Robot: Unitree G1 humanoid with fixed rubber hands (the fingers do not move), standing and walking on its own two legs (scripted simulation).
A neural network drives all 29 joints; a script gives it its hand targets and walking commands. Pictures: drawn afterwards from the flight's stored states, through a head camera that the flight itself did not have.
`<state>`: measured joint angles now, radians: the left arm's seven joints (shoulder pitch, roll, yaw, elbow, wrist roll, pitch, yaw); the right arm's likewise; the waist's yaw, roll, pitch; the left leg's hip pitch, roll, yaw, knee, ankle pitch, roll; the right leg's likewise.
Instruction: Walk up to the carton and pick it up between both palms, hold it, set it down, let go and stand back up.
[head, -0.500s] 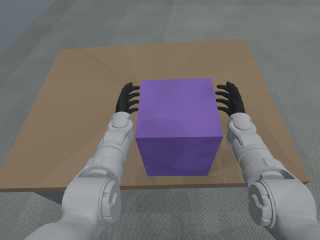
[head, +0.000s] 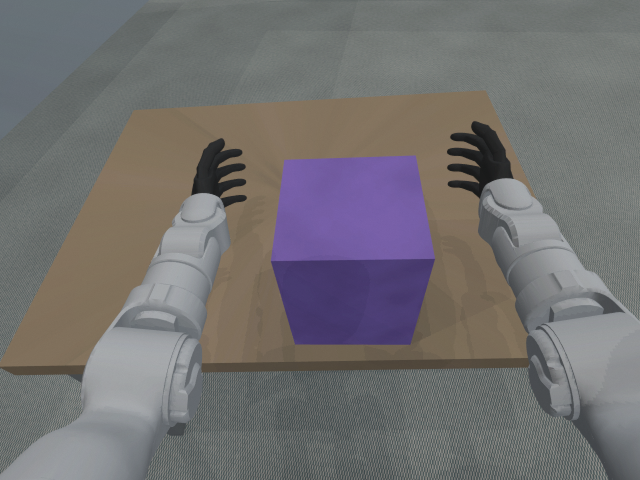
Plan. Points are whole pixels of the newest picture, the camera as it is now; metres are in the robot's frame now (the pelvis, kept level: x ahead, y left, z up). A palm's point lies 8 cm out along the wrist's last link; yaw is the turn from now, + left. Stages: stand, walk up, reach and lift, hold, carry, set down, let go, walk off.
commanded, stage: set down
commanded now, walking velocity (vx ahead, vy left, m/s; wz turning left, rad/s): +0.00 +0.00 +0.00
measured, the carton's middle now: (350, 257) +0.44 -0.02 -0.01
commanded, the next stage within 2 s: none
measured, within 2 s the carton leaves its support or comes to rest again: neither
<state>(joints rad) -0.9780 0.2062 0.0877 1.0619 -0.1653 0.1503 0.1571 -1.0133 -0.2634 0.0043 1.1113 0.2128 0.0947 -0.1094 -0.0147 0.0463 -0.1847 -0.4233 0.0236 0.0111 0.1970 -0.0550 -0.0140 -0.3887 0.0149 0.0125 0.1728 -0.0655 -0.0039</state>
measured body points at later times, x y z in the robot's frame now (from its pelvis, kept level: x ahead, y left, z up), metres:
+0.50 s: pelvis +0.00 +0.00 +0.00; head +0.04 +0.00 +0.45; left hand +0.46 +0.17 +0.15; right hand +0.46 -0.20 +0.15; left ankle +0.00 +0.13 -0.75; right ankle -0.01 -0.12 -0.75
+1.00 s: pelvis +0.00 +0.00 +0.01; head +0.01 +0.00 +0.46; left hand +0.40 +0.17 +0.10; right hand +0.40 -0.21 +0.09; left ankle +0.00 +0.13 -0.75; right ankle -0.01 -0.12 -0.75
